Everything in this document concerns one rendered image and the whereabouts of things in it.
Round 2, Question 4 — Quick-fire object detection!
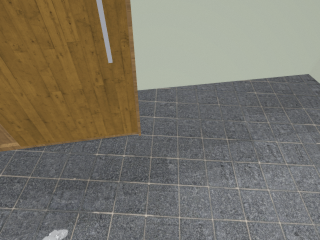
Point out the wardrobe door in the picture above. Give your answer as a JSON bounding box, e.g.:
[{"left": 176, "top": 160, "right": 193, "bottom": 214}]
[
  {"left": 0, "top": 0, "right": 138, "bottom": 147},
  {"left": 0, "top": 124, "right": 16, "bottom": 144}
]

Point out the robot left hand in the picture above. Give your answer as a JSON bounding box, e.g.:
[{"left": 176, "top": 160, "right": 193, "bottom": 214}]
[{"left": 42, "top": 229, "right": 68, "bottom": 240}]

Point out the handle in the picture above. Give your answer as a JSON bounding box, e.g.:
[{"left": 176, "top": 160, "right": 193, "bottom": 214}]
[{"left": 96, "top": 0, "right": 113, "bottom": 63}]

